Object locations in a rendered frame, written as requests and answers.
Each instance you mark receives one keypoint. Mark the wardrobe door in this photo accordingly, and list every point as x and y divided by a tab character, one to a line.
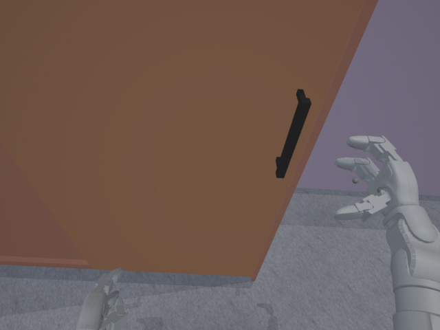
27	226
150	128

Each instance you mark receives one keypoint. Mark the left robot hand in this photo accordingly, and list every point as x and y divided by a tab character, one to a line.
96	306

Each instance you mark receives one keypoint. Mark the right robot hand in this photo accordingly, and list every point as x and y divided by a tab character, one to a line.
396	178

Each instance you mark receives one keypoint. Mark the handle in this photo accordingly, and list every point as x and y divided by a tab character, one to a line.
298	121

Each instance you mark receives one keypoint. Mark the right robot forearm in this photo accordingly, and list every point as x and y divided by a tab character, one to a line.
415	267

